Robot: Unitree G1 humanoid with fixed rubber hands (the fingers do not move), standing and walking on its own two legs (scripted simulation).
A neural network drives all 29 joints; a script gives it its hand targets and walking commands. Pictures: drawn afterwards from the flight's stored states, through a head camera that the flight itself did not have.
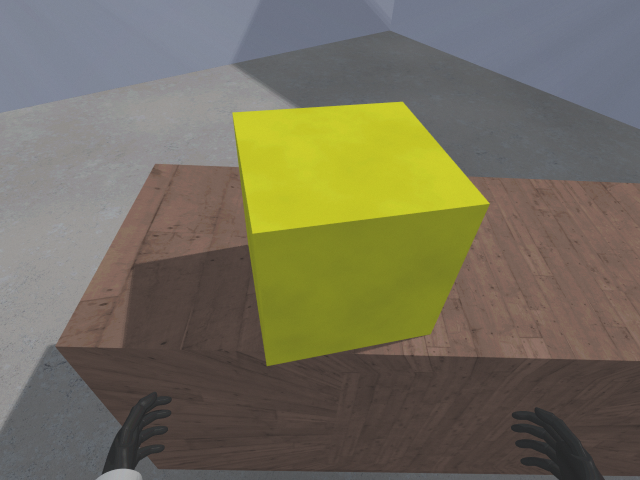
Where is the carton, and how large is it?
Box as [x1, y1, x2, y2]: [232, 102, 489, 365]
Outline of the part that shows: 402,102 232,112 248,245 267,365 430,333 489,203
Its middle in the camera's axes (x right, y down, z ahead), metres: +0.03 -0.02 +0.64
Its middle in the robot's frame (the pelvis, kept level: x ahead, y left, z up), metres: +0.51 -0.03 +0.04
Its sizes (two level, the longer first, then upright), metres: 0.287 0.281 0.292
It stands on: a pedestal, 0.67 m high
